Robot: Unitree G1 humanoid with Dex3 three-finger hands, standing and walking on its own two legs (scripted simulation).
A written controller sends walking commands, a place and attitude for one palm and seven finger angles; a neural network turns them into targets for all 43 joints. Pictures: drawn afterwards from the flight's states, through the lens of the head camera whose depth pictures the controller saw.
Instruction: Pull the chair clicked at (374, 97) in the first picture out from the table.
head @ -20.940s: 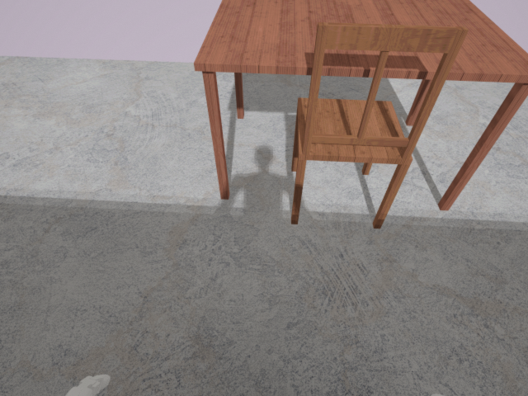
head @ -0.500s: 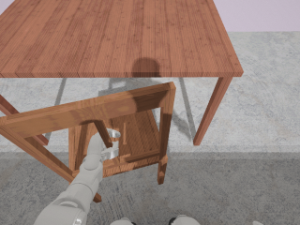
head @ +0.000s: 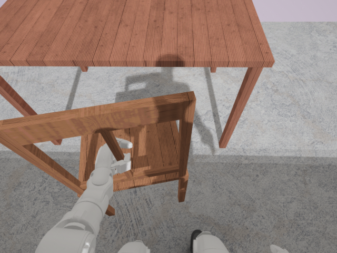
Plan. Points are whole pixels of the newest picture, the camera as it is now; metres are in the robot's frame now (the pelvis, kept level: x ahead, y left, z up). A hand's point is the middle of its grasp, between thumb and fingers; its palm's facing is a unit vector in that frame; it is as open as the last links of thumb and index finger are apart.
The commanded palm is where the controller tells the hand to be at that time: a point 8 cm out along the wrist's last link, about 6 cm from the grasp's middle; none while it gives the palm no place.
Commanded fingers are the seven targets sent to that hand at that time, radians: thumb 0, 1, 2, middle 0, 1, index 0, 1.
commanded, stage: step backward, pulling the chair out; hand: left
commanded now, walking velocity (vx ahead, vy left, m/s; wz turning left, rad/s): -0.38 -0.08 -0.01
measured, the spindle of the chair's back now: (120, 156) +0.37 +0.14 -0.07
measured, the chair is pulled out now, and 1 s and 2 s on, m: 0.26 0.41 0.69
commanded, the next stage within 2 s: stop walking, hand still on the chair in 1.42 s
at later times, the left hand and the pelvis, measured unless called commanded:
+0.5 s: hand (120, 181) +0.30 +0.13 -0.07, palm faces -0.01 -0.98 -0.18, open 5.3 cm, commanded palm +0.28 +0.19 -0.06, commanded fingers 0.00 0.90 0.90 -0.50 -1.45 -0.50 -1.45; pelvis -0.08 +0.02 -0.01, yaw +0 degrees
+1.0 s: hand (112, 223) +0.19 +0.14 -0.07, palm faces -0.05 -0.98 -0.18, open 5.3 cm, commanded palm +0.18 +0.19 -0.06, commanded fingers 0.00 0.90 0.90 -0.50 -1.45 -0.50 -1.45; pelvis -0.18 +0.03 +0.00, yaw -1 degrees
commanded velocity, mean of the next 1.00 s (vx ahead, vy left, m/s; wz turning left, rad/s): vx -0.38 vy -0.05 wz -0.02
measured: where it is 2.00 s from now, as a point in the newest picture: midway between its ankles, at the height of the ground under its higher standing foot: outside the picture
